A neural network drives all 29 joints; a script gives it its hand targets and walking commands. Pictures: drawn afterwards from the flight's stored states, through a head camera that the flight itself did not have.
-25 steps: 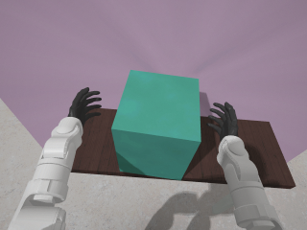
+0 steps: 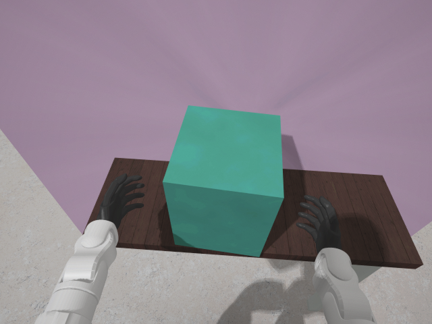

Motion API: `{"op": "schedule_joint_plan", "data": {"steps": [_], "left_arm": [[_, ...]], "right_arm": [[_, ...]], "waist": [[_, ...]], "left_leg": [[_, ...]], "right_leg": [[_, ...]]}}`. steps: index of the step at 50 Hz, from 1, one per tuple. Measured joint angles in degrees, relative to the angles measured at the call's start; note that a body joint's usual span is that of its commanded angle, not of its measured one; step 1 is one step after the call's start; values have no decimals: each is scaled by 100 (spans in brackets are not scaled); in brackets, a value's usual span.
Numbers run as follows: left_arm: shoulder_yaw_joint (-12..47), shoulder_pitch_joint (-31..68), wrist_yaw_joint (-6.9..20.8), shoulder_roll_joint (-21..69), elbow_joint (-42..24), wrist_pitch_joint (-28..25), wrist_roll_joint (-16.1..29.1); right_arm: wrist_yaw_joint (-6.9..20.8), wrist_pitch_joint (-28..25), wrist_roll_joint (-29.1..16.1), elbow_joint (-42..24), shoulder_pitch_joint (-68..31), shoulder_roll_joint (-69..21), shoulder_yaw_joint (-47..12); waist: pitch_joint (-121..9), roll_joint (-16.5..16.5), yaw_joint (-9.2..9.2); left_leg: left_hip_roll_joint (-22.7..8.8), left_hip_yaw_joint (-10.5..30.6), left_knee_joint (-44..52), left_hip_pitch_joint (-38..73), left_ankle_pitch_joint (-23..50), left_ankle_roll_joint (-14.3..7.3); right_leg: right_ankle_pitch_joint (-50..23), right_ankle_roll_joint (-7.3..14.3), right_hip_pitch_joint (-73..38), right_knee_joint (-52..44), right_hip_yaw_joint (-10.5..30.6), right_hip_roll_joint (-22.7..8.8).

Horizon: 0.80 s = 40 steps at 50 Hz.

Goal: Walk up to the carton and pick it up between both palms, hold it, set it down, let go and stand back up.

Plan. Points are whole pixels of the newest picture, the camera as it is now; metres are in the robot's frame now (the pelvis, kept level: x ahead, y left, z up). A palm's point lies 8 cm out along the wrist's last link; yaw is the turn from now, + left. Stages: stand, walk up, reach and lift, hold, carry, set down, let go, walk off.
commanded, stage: set down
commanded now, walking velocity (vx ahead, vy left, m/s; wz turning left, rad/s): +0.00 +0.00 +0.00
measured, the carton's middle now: (224, 183) +0.41 +0.00 -0.01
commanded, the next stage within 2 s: let go in 1.92 s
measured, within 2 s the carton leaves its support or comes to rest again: neither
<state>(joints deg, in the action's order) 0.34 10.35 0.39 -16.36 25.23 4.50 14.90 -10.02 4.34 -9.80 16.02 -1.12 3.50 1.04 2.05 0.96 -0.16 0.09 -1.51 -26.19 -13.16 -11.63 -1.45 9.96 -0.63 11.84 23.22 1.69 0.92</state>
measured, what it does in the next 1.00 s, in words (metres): stands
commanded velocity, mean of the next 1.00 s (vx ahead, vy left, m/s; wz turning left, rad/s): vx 0.00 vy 0.00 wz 0.00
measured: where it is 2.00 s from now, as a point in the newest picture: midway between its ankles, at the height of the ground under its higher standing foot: outside the picture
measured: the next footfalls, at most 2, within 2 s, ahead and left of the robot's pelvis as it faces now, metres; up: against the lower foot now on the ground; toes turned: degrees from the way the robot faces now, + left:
none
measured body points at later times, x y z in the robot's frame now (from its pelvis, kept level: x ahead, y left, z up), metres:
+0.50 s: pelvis +0.02 +0.00 +0.00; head +0.03 +0.02 +0.45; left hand +0.25 +0.24 -0.03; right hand +0.24 -0.16 -0.03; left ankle +0.03 +0.10 -0.74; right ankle +0.03 -0.13 -0.74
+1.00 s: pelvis +0.02 +0.00 +0.00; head +0.01 +0.02 +0.44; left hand +0.23 +0.23 -0.04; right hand +0.22 -0.18 -0.05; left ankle +0.03 +0.10 -0.74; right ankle +0.03 -0.13 -0.74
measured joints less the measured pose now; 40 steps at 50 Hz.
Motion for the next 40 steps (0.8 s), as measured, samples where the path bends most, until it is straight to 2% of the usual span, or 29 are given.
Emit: {"op": "schedule_joint_plan", "data": {"steps": [6, 15, 18, 23, 31, 35, 40], "left_arm": [[282, -226, -123, -66, 116, -556, 290], [390, -543, 34, -202, 405, -1244, 263], [393, -744, 95, -229, 435, -1454, 250], [331, -1308, 235, -201, 398, -1941, 39], [466, -2243, 241, -39, -59, -2255, -148], [609, -2398, 165, -42, -22, -2430, -129], [684, -2133, 80, -110, 369, -2428, -84]], "right_arm": [[56, -137, 56, -23, 79, -43, -3], [-33, -662, 135, 474, 175, -188, -123], [-69, -956, 172, 627, 379, -254, -175], [-51, -1760, 209, 942, 862, -355, -337], [124, -2669, 137, 1238, 1499, -293, -385], [244, -2832, 215, 1343, 1598, -264, -282], [353, -2721, 305, 1632, 1347, -241, -205]], "waist": [[-34, -4, -36], [-49, 15, -18], [-51, 28, -43], [75, 36, -42], [337, 2, -108], [317, 26, -147], [296, 67, -145]], "left_leg": [[3, -9, -106, -198, -15, -3], [8, 108, -185, -210, -80, 21], [-1, 146, -240, -191, -143, 31], [-28, 217, -358, -38, -287, 49], [-68, 214, -524, 182, -460, 44], [-45, 165, -533, 206, -470, 26], [-17, 117, -542, 241, -464, 21]], "right_leg": [[39, -1, 220, 152, 2, -5], [114, 23, 160, 167, -116, -8], [165, 31, 109, 176, -152, 3], [258, 44, -125, 160, -217, 34], [352, 39, -394, 200, -203, 78], [405, 29, -355, 316, -156, 53], [459, 26, -320, 455, -111, 22]]}}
